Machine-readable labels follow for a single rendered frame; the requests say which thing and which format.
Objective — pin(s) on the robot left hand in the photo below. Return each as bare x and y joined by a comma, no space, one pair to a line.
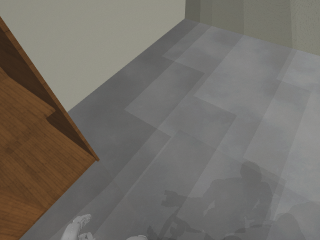
72,231

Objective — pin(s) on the wardrobe door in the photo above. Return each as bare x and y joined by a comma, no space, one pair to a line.
16,214

